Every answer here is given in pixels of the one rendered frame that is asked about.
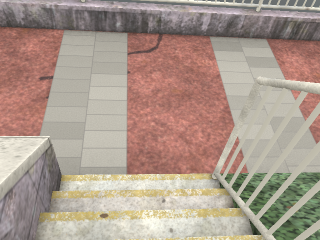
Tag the stairs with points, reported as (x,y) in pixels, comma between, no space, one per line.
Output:
(143,207)

